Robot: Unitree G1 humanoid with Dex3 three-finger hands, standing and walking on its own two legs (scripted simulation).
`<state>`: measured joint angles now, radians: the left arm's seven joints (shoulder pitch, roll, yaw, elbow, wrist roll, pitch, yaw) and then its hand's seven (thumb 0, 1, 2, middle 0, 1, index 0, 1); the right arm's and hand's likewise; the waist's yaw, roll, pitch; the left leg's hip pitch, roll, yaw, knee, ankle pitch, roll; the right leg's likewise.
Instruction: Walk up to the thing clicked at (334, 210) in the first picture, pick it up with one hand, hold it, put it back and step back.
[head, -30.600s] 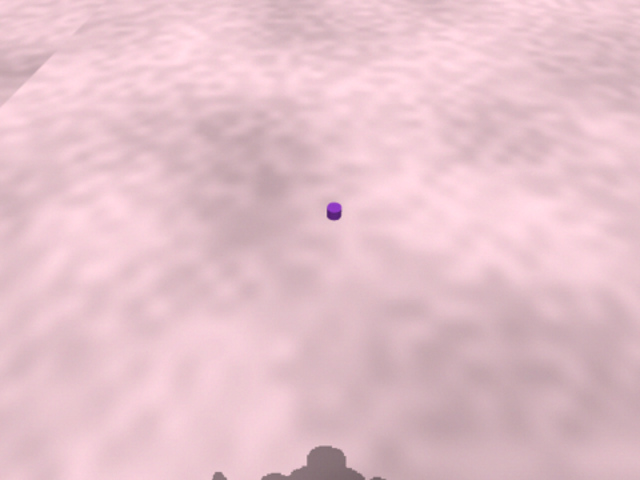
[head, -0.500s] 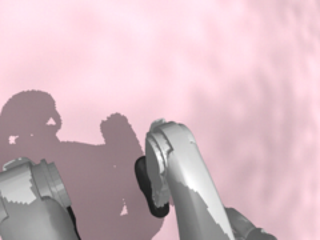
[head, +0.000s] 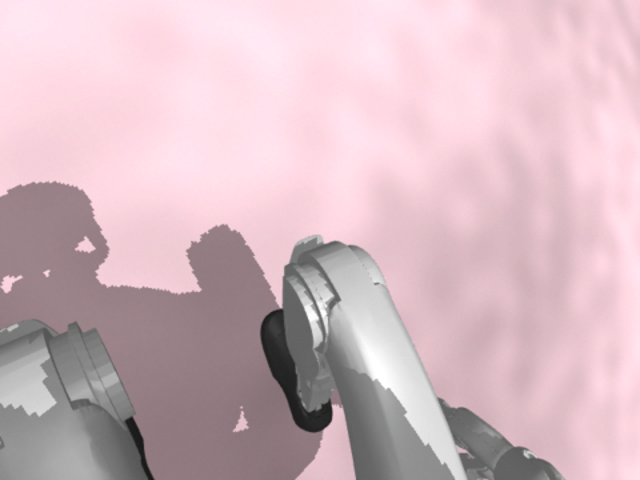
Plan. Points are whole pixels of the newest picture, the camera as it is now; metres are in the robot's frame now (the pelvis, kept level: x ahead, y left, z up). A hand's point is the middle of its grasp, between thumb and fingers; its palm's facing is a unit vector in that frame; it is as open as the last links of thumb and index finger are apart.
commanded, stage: close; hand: left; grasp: from above
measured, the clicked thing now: out of the picture +0.43 +0.33 -0.28
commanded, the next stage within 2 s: settle in 0.94 s
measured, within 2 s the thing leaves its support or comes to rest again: leaves its support in 1.34 s
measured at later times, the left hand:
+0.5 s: hand out of the picture +0.42 +0.33 -0.25, palm faces -0.43 -0.17 -0.88, open 9.5 cm
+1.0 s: hand out of the picture +0.42 +0.33 -0.25, palm faces -0.43 -0.17 -0.89, open 8.7 cm
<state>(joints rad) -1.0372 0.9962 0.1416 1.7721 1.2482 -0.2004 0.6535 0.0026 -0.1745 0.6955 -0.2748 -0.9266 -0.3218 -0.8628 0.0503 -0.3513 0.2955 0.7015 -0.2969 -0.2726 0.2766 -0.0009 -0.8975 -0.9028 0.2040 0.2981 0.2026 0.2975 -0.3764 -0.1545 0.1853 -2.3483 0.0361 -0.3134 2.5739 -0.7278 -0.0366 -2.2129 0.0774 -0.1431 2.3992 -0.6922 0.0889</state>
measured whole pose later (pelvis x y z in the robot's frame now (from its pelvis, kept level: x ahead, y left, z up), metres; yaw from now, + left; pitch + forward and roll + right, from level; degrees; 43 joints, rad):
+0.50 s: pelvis +0.00 +0.00 +0.00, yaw +0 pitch +26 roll -15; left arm -1.04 1.01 0.09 1.78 1.25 -0.22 0.67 0.00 0.16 0.50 -0.51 -0.76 -0.57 -0.69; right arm 0.05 -0.34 0.32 0.68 -0.30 -0.26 0.26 0.00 -0.90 -0.90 0.20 0.30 0.20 0.30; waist -0.37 -0.16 0.19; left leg -2.34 0.04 -0.32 2.56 -0.72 -0.04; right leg -2.20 0.08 -0.15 2.39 -0.68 0.09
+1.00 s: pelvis +0.00 +0.00 +0.00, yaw +0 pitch +27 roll -15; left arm -1.03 1.00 0.09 1.75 1.23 -0.22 0.64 0.04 0.28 0.29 -0.74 -0.59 -0.71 -0.54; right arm 0.06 -0.34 0.32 0.67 -0.30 -0.24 0.26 0.00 -0.90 -0.90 0.20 0.30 0.20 0.30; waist -0.37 -0.15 0.18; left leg -2.34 0.03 -0.32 2.56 -0.72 -0.04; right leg -2.20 0.07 -0.15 2.38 -0.68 0.08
